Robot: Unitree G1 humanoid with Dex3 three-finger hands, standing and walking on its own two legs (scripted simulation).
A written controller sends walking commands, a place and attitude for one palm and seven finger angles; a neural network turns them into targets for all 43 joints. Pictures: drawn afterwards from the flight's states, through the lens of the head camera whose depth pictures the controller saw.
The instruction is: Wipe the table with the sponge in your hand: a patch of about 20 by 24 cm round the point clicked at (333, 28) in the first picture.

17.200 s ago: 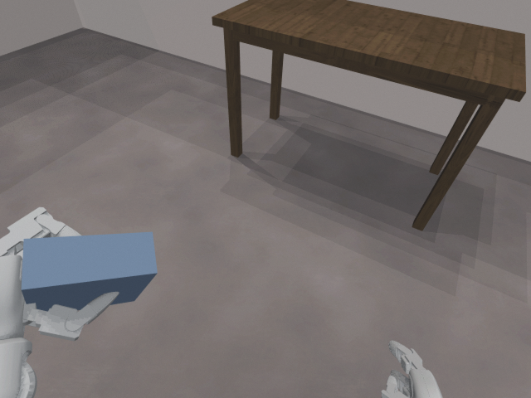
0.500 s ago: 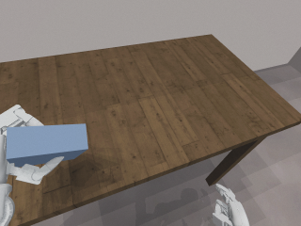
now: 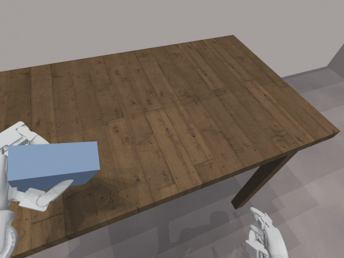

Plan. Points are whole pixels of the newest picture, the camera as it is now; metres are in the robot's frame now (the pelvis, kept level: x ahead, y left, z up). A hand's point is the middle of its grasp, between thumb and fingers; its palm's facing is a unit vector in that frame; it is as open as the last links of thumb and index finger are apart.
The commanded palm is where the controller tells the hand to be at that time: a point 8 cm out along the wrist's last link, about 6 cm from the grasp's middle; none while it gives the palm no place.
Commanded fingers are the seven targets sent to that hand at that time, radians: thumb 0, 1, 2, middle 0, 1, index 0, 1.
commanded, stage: shuffle to correct the standing spot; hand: left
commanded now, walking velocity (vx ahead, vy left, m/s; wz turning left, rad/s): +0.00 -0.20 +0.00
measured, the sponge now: (67, 167) +0.24 +0.21 +0.13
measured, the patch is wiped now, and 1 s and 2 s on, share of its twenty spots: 0.00 0.00 0.00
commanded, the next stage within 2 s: come to a stop and stand still in 0.70 s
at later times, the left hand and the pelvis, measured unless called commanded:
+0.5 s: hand (80, 165) +0.23 +0.18 +0.15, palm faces +0.31 -0.86 -0.40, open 9.0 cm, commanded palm +0.17 +0.23 +0.17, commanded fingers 0.00 0.10 1.30 -1.20 -1.60 -1.20 -1.60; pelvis +0.01 -0.05 -0.01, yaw +0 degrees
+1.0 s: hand (48, 157) +0.23 +0.23 +0.17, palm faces +0.40 -0.78 -0.47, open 9.0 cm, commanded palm +0.15 +0.23 +0.17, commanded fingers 0.00 0.10 1.30 -1.20 -1.60 -1.20 -1.60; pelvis -0.01 -0.05 -0.01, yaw -1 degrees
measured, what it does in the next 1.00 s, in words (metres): stands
